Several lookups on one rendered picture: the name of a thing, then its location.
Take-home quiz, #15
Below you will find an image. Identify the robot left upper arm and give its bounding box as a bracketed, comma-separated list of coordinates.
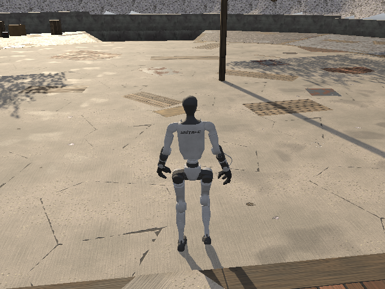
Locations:
[162, 122, 178, 155]

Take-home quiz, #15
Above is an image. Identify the robot right upper arm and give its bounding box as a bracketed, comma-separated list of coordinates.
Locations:
[203, 121, 221, 155]

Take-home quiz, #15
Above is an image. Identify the robot right forearm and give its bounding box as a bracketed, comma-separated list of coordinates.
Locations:
[216, 145, 230, 172]

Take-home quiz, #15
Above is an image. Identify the left robot hand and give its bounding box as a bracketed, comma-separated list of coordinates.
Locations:
[157, 166, 171, 179]

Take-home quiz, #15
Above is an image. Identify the robot left forearm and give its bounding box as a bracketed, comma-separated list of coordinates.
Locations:
[158, 147, 168, 169]

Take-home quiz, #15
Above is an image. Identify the humanoid robot head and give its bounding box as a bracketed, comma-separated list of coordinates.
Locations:
[180, 95, 201, 125]

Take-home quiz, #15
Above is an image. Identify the robot right shin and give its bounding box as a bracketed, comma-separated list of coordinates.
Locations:
[201, 195, 211, 237]

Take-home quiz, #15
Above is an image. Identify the right robot hand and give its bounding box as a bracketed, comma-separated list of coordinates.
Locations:
[218, 169, 232, 185]

